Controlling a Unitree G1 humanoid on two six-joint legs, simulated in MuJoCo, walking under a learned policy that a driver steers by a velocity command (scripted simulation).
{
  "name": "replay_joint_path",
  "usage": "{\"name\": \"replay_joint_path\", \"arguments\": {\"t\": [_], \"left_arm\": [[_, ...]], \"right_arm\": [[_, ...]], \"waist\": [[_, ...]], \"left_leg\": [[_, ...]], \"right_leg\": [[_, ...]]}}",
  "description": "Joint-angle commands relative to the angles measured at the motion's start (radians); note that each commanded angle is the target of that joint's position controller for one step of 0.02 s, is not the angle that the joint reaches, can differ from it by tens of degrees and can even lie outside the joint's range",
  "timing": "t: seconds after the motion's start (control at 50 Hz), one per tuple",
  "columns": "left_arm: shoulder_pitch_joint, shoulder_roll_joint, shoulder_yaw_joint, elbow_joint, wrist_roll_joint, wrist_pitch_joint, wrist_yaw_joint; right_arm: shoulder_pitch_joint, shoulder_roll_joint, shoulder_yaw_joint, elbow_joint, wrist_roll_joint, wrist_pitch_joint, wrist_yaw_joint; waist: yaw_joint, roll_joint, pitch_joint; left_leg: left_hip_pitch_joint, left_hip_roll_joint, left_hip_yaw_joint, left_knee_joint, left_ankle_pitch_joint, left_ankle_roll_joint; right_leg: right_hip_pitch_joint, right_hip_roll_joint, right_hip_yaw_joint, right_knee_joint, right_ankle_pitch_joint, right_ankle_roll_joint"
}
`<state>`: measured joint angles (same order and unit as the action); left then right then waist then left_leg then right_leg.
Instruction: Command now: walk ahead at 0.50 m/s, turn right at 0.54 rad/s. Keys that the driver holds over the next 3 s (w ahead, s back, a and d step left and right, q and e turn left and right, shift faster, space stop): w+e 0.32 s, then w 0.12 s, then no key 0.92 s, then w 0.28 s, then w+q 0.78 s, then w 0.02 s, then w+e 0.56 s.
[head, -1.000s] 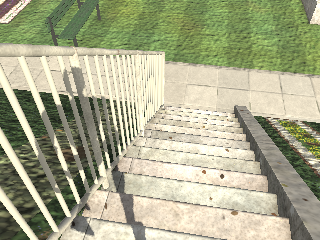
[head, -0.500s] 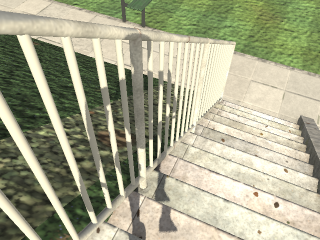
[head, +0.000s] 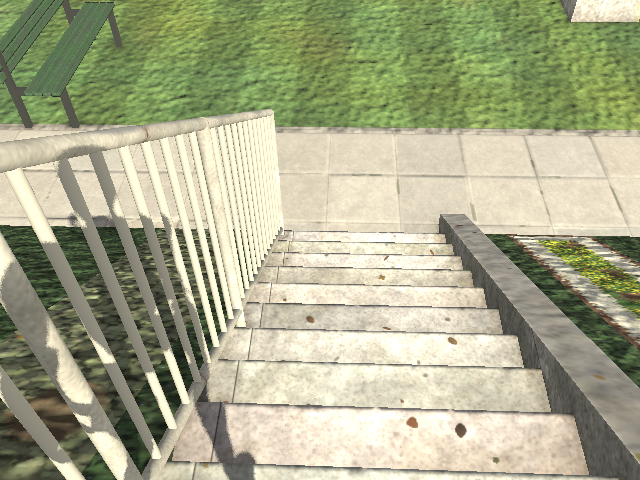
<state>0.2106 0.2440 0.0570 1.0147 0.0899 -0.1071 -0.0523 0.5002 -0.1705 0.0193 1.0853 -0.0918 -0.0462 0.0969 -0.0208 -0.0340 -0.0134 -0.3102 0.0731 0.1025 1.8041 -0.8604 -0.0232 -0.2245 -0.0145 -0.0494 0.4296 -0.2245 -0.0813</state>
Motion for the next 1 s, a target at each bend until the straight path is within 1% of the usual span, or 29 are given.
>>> {"name": "replay_joint_path", "arguments": {"t": [0.02,0.06,0.08,0.1,0.14,0.2,0.26,0.3,0.34,0.36,0.38,0.42,0.44,0.48,0.54,0.58,0.66,0.68,0.7,0.72,0.76,0.78,0.82,0.84,0.9,0.92,0.94,0.96,1.0], "left_arm": [[0.508,0.171,0.046,0.142,-0.028,-0.007,0.007],[0.171,-0.098,-0.073,0.045,0.026,0.002,-0.002],[0.103,-0.050,-0.074,0.006,0.021,-0.001,0.003],[0.055,-0.051,-0.082,-0.026,-0.013,-0.014,0.010],[0.180,0.075,-0.060,0.010,0.018,-0.026,-0.009],[0.315,-0.013,-0.091,0.019,0.003,-0.048,0.031],[0.263,0.102,-0.072,-0.056,0.022,-0.013,0.003],[0.386,0.093,-0.071,-0.040,0.005,0.005,0.000],[0.320,0.120,-0.068,-0.053,-0.002,0.033,-0.019],[0.315,0.083,-0.079,-0.059,0.018,0.036,-0.067],[0.579,-0.089,-0.090,0.000,-0.012,0.025,-0.098],[0.373,0.053,-0.065,-0.143,-0.051,0.037,-0.082],[0.298,0.035,-0.071,-0.167,-0.039,0.044,-0.050],[0.272,-0.038,-0.089,-0.164,-0.024,0.049,-0.028],[0.242,-0.025,-0.065,-0.096,-0.002,0.052,-0.083],[0.329,-0.070,-0.078,-0.067,0.002,0.038,-0.112],[0.606,0.117,0.019,-0.005,-0.022,0.017,-0.036],[0.731,0.136,0.032,0.047,-0.040,0.014,-0.012],[0.529,0.237,0.021,-0.055,-0.078,-0.001,-0.012],[0.495,0.167,0.003,-0.055,-0.030,-0.027,-0.011],[0.353,-0.024,-0.058,-0.041,-0.052,-0.018,0.002],[0.220,-0.111,-0.096,-0.083,-0.038,-0.001,-0.011],[0.084,-0.050,-0.111,-0.107,-0.059,0.008,-0.022],[0.116,-0.031,-0.110,-0.098,-0.052,-0.005,-0.001],[0.256,-0.042,-0.149,-0.021,-0.065,-0.015,0.025],[0.282,-0.028,-0.150,-0.001,-0.081,-0.012,0.010],[0.132,0.114,-0.066,-0.093,-0.105,0.024,0.063],[0.124,0.119,-0.070,-0.114,-0.103,0.036,0.074],[0.118,0.100,-0.063,-0.067,-0.094,0.051,0.089]], "right_arm": [[-0.375,-0.116,-0.034,-0.309,0.068,-0.069,-0.004],[-0.240,-0.078,-0.021,-0.236,-0.004,-0.072,-0.047],[-0.214,-0.065,-0.021,-0.225,-0.023,-0.055,-0.049],[-0.204,-0.016,-0.015,-0.219,-0.015,-0.036,-0.047],[-0.150,0.010,0.010,-0.198,0.017,-0.029,-0.024],[-0.289,-0.096,0.013,-0.223,-0.013,-0.038,-0.035],[-0.346,-0.103,0.011,-0.275,0.006,-0.006,-0.032],[-0.398,-0.104,0.020,-0.299,-0.011,-0.004,-0.024],[-0.157,-0.171,-0.021,-0.195,0.035,-0.031,-0.041],[0.143,-0.278,-0.074,-0.102,0.028,-0.055,-0.048],[0.258,-0.347,-0.097,-0.077,0.011,-0.050,-0.020],[0.122,-0.327,-0.096,-0.123,-0.017,-0.019,0.000],[0.026,-0.197,-0.061,-0.127,-0.026,-0.014,-0.011],[-0.081,-0.002,-0.002,-0.121,-0.025,-0.030,-0.031],[-0.134,-0.047,-0.001,-0.120,0.026,-0.094,-0.077],[-0.123,-0.162,-0.020,-0.100,-0.005,-0.093,-0.066],[-0.535,-0.290,-0.030,-0.250,0.059,-0.093,-0.013],[-0.595,-0.310,-0.051,-0.280,0.087,-0.092,0.011],[-0.248,-0.223,-0.072,-0.258,0.047,-0.084,0.022],[-0.266,-0.202,-0.068,-0.271,0.073,-0.070,0.002],[-0.249,-0.109,-0.046,-0.252,0.049,-0.034,-0.037],[-0.083,-0.018,-0.014,-0.182,0.014,-0.017,-0.041],[0.070,0.012,-0.004,-0.100,-0.020,0.000,-0.030],[-0.001,-0.048,-0.016,-0.135,-0.035,0.005,-0.030],[-0.233,-0.085,-0.018,-0.238,0.012,-0.007,-0.024],[-0.267,-0.098,-0.015,-0.250,0.054,-0.015,-0.015],[-0.285,-0.160,-0.057,-0.213,0.162,-0.011,-0.103],[-0.312,-0.208,-0.062,-0.190,0.180,-0.006,-0.136],[-0.260,-0.210,-0.065,-0.170,0.148,-0.006,-0.147]], "waist": [[0.229,-0.025,-0.057],[0.008,0.122,0.171],[-0.027,0.008,0.201],[-0.038,0.050,0.141],[-0.054,-0.014,0.095],[0.072,0.074,0.042],[0.036,0.024,0.083],[0.100,0.018,0.127],[-0.001,0.058,0.064],[-0.102,0.098,-0.040],[-0.003,0.349,-0.316],[-0.090,0.173,-0.194],[-0.062,0.031,-0.053],[0.084,-0.042,0.097],[0.058,0.083,0.105],[0.122,0.108,0.048],[0.361,0.036,-0.027],[0.433,-0.100,-0.053],[0.167,-0.326,-0.222],[0.158,-0.167,-0.108],[0.052,0.098,-0.041],[-0.028,-0.005,-0.007],[-0.150,0.023,0.013],[-0.087,0.002,0.022],[0.025,-0.087,-0.033],[0.026,-0.052,-0.024],[-0.015,0.020,-0.058],[0.024,0.098,-0.003],[0.011,0.000,0.136]], "left_leg": [[-1.038,-0.028,-0.165,0.123,0.126,0.030],[-0.738,0.138,-0.301,-0.396,0.619,0.148],[-0.554,0.102,-0.230,-0.423,0.687,0.160],[-0.295,0.081,-0.177,-0.685,0.940,0.141],[-0.056,0.008,-0.089,-0.568,1.080,0.048],[-0.167,0.030,-0.193,-1.066,1.489,0.003],[0.068,-0.021,-0.099,-1.116,1.201,-0.020],[-0.057,-0.005,-0.157,-1.453,1.037,0.021],[0.183,0.018,-0.125,-1.658,1.258,0.073],[0.555,0.063,-0.120,-1.517,1.270,0.144],[1.048,0.284,-0.243,-1.057,2.056,0.405],[0.884,0.418,-0.516,-1.206,1.599,0.473],[0.637,0.433,-0.577,-1.314,1.022,0.422],[0.102,0.308,-0.368,-1.370,1.171,0.345],[-0.380,0.041,-0.056,-1.394,1.105,0.257],[-0.517,0.041,-0.071,-1.265,1.162,0.231],[-0.601,0.039,-0.091,-0.898,1.448,0.106],[-0.534,-0.011,-0.092,-0.522,1.361,0.057],[-0.570,-0.091,-0.146,-0.291,0.394,-0.021],[-0.648,-0.116,-0.226,-0.269,0.075,-0.007],[-0.626,-0.013,-0.288,-0.478,0.255,0.025],[-0.461,0.051,-0.330,-0.575,0.540,0.002],[-0.024,-0.047,-0.161,-0.497,0.798,-0.035],[-0.149,-0.021,-0.185,-0.571,0.940,-0.032],[-0.257,-0.004,-0.154,-0.842,0.850,-0.067],[-0.184,-0.010,-0.143,-0.967,0.895,-0.059],[-0.018,-0.048,-0.113,-1.081,0.929,-0.038],[-0.026,-0.070,-0.100,-1.148,0.997,-0.029],[-0.064,-0.073,-0.094,-1.210,1.126,-0.038]], "right_leg": [[0.781,-0.346,0.492,0.085,0.465,-0.302],[0.021,-0.275,0.309,0.030,0.174,-0.196],[-0.264,-0.215,0.320,-0.003,0.161,-0.249],[-0.500,-0.149,0.225,-0.039,0.174,-0.254],[-0.647,-0.073,0.197,0.114,0.284,-0.228],[-0.459,0.024,0.211,0.393,-0.118,-0.129],[-0.592,-0.021,0.370,0.439,-0.276,-0.175],[-0.267,-0.049,0.543,0.543,-0.200,-0.190],[-0.201,-0.005,0.527,0.821,-0.065,-0.154],[-0.378,0.047,0.459,1.088,0.148,-0.085],[-0.758,0.188,0.215,1.659,-0.557,0.019],[-1.198,0.117,0.130,1.855,-0.529,0.056],[-1.245,0.023,0.239,1.697,-0.300,0.047],[-0.954,-0.115,0.242,1.358,0.002,0.015],[-0.412,-0.090,0.024,0.752,0.434,0.039],[-0.145,-0.037,0.004,0.897,0.451,0.078],[0.310,0.060,-0.063,0.681,0.189,0.134],[0.343,0.028,-0.023,0.402,0.355,0.061],[0.343,-0.251,0.516,0.256,0.864,-0.303],[0.165,-0.322,0.725,0.196,0.964,-0.415],[-0.090,-0.296,0.641,0.245,0.517,-0.309],[-0.343,-0.316,0.669,0.283,0.332,-0.285],[-0.762,-0.122,0.324,0.353,0.140,-0.161],[-0.665,-0.113,0.286,0.412,-0.003,-0.105],[-0.428,-0.152,0.361,0.530,0.012,-0.038],[-0.459,-0.145,0.358,0.541,-0.027,-0.008],[-0.481,-0.082,0.189,0.514,-0.099,0.023],[-0.465,-0.034,0.062,0.499,-0.137,0.076],[-0.430,-0.016,0.030,0.553,-0.129,0.106]]}}
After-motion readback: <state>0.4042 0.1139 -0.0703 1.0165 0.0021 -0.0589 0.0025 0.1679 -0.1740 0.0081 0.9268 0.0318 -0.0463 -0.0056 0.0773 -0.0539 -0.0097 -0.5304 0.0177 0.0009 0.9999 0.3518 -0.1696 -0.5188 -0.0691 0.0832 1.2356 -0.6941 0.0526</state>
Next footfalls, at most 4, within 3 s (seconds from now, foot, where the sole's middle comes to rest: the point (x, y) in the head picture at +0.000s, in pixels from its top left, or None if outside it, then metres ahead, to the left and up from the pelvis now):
0.36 left None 0.33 0.11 -0.97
0.66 right None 0.39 -0.09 -0.97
0.90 left None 0.51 0.19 -1.00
1.16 left None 0.59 0.16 -1.15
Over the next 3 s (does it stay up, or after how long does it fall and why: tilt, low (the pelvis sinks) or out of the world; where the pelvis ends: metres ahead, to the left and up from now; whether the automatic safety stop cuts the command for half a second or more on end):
stays up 0.95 -0.04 -0.65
